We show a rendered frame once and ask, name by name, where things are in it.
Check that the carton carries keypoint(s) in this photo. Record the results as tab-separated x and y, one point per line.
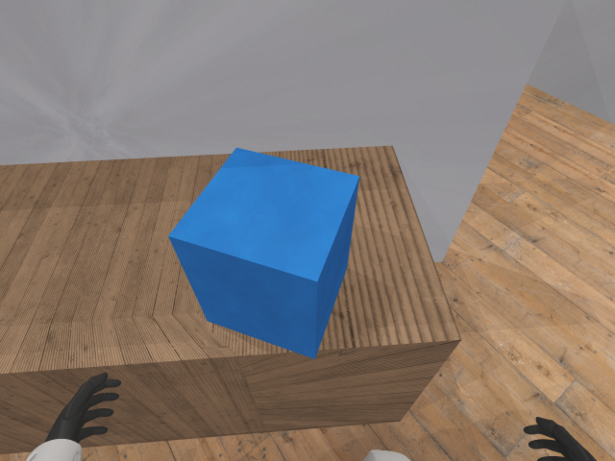
265	247

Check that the robot right hand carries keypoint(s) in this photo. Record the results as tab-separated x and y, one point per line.
563	442

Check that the robot left hand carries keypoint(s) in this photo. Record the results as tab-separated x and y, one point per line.
73	417

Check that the left robot forearm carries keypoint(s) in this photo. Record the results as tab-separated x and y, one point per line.
57	450

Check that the pedestal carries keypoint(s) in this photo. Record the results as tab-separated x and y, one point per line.
90	283

